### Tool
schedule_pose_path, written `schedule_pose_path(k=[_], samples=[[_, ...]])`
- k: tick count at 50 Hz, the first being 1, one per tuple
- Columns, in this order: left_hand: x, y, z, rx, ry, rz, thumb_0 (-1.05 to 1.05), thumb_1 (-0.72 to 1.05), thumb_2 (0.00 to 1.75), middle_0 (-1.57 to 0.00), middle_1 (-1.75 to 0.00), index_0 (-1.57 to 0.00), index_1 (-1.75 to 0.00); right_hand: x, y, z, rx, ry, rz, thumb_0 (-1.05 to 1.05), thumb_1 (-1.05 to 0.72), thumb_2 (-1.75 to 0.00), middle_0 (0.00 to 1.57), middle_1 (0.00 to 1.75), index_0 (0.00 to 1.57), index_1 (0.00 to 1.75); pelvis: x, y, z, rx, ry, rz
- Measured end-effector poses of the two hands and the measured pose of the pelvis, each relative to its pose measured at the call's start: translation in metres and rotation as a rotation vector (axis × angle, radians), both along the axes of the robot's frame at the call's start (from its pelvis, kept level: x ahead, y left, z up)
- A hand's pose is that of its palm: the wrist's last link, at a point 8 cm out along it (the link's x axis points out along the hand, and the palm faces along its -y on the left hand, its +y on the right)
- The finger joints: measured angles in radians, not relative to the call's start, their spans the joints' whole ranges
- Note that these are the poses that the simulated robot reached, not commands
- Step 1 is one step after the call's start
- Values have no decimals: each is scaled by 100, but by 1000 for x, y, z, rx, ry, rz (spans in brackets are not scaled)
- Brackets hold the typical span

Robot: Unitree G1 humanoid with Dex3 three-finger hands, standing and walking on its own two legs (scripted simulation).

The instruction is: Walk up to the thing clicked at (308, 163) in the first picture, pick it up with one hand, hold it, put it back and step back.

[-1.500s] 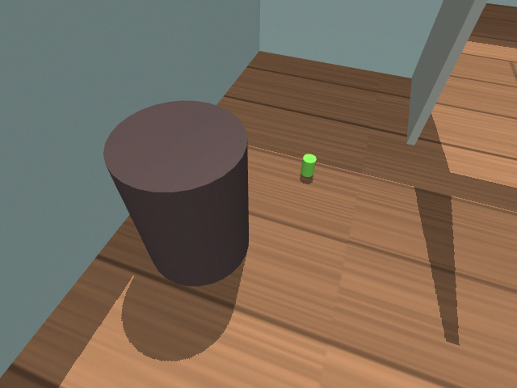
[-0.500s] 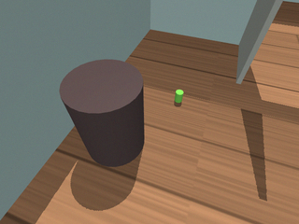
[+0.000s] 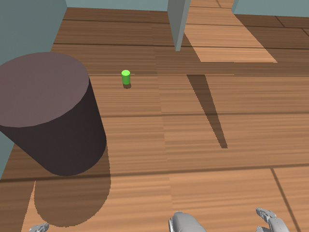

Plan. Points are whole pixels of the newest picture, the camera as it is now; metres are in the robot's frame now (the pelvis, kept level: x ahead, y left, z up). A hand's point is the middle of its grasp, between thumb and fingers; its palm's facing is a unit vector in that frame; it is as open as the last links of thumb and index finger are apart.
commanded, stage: walk up
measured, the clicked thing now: (126, 77) +1.32 +0.24 -0.72
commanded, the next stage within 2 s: none
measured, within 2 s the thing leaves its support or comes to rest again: neither
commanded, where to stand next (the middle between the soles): +0.07 -0.05 m, yaw -85 degrees
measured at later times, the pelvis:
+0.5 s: pelvis +0.04 +0.00 -0.01, yaw -30 degrees
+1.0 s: pelvis +0.06 +0.02 -0.02, yaw -55 degrees
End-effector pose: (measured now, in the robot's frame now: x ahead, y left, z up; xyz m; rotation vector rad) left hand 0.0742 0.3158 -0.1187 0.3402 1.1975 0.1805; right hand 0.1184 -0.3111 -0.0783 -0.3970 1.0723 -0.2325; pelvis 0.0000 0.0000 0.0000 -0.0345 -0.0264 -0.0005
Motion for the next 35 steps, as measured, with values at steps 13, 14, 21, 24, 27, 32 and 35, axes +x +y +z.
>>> schedule_pose_path(k=[13,14,21,24,27,32,35], samples=[[141,-42,23,42,-90,-407,1,90,90,-20,-30,-20,-30,-131,-9,-34,75,20,-336,1,-90,-90,20,30,20,30,14,4,-15,38,10,-279],[153,-50,24,48,-113,-434,1,90,90,-20,-30,-20,-30,-140,-11,-41,82,28,-360,1,-90,-90,20,30,20,30,16,2,-18,33,10,-294],[196,-98,38,33,-208,-549,0,90,90,-20,-30,-20,-30,-164,-8,-48,123,44,-472,1,-90,-90,20,30,20,30,27,-7,-15,31,-20,-439],[211,-113,36,14,-197,-605,0,90,90,-20,-30,-20,-30,-163,-7,-42,101,7,-501,1,-90,-90,20,30,20,30,36,-6,-14,31,-16,-498],[229,-124,32,-9,-194,-666,0,90,90,-20,-30,-20,-30,-164,-6,-37,59,-10,-546,1,-90,-90,20,30,20,30,46,-1,-16,28,-10,-557],[270,-136,12,-48,-194,-755,0,90,90,-20,-30,-20,-30,-170,7,-27,-33,-33,-629,1,-90,-90,20,30,20,30,67,13,-26,18,-1,-652],[289,-143,1,-42,-170,-811,0,90,90,-20,-30,-20,-30,-180,21,-19,-53,-30,-691,1,-90,-90,20,30,20,30,71,19,-26,16,-13,-725]])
